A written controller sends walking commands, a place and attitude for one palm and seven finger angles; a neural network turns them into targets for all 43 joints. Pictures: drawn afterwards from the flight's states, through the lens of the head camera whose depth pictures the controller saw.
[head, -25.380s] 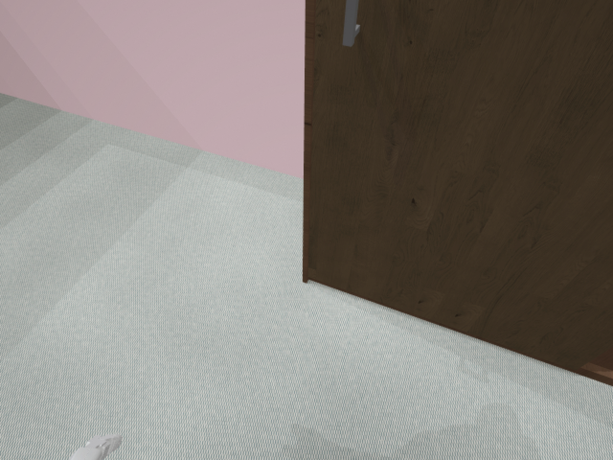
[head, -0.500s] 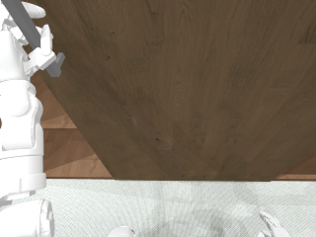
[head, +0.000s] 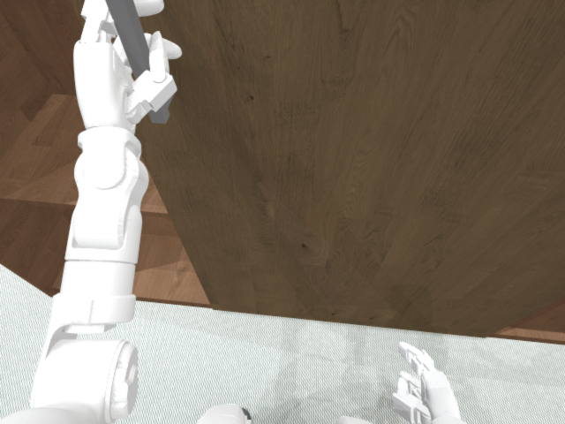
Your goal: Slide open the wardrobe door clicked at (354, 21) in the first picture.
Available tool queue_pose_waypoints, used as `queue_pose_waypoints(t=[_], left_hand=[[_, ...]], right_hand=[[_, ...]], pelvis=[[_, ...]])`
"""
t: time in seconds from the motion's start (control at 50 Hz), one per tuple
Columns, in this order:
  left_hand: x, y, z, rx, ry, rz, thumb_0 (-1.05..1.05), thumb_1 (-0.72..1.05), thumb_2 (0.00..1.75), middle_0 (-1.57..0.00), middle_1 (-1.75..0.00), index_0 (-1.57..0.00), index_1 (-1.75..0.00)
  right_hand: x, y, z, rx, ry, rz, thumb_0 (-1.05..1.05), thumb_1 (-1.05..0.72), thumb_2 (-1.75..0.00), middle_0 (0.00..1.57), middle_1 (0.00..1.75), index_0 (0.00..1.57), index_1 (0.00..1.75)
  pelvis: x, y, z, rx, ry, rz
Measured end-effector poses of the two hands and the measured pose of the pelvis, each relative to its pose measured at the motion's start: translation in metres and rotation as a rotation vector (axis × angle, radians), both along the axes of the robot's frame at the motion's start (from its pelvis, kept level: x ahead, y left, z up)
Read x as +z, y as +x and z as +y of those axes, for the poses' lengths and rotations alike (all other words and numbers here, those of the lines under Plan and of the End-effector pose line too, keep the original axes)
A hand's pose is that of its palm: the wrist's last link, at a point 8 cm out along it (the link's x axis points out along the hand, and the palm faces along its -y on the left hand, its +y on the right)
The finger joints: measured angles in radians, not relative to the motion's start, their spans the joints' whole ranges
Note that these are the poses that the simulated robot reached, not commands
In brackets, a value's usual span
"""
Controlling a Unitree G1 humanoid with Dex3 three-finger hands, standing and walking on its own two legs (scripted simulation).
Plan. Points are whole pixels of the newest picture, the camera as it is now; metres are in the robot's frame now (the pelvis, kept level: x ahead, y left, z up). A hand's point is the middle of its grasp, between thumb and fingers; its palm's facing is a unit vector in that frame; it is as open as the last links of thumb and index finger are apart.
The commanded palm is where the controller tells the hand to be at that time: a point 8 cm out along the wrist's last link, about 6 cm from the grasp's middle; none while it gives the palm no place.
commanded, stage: stop walking and hold the door there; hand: left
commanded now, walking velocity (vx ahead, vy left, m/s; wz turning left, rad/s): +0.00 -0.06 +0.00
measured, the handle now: (146, 47) +0.44 +0.21 +0.26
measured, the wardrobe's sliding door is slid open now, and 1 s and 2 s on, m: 0.60 0.59 0.59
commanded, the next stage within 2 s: loosen the grip on the handle in 0.50 s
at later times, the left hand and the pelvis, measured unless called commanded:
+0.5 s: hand (170, 78) +0.41 +0.18 +0.25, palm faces +0.32 -0.94 -0.08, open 5.9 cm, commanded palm +0.38 +0.17 +0.22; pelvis +0.00 -0.02 +0.00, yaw +0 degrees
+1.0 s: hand (152, 79) +0.39 +0.19 +0.26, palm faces +0.36 -0.93 -0.08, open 13.9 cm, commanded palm +0.36 +0.23 +0.24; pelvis -0.06 -0.02 -0.01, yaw -1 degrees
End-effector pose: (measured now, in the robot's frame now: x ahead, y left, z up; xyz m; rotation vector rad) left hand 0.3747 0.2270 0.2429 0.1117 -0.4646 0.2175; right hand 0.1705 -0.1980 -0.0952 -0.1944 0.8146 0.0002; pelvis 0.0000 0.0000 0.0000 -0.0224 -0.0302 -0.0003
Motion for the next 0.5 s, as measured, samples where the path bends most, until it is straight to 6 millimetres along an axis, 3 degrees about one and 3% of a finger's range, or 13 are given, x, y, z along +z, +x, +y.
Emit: queue_pose_waypoints(t=[0.16,0.3,0.38,0.5], left_hand=[[0.001,-0.003,-0.004,0.084,0.033,0.025,-0.05,0.81,0.83,-0.45,-1.40,-0.19,-1.34],[0.002,-0.003,-0.005,0.083,0.013,0.036,-0.05,0.81,0.83,-0.46,-1.40,-0.21,-1.35],[0.002,-0.003,-0.005,0.088,0.005,0.041,-0.04,0.81,0.83,-0.46,-1.40,-0.21,-1.35],[0.002,-0.004,-0.006,0.098,0.005,0.052,-0.04,0.81,0.82,-0.46,-1.40,-0.21,-1.34]], right_hand=[[-0.006,-0.002,-0.034,-0.020,0.003,-0.024,0.01,-0.90,-0.90,0.20,0.30,0.20,0.30],[-0.010,-0.019,-0.065,-0.093,-0.084,0.024,0.01,-0.90,-0.90,0.20,0.30,0.20,0.30],[-0.006,-0.025,-0.067,-0.090,-0.097,0.051,0.01,-0.90,-0.90,0.20,0.30,0.20,0.30],[-0.007,-0.022,-0.054,-0.071,-0.052,0.044,0.01,-0.90,-0.90,0.20,0.30,0.20,0.30]], pelvis=[[-0.005,-0.008,-0.024,-0.007,0.002,0.004],[-0.006,-0.004,-0.023,0.022,0.020,0.019],[-0.003,-0.003,-0.021,0.005,0.029,0.020],[-0.002,-0.003,-0.022,0.000,0.018,0.021]])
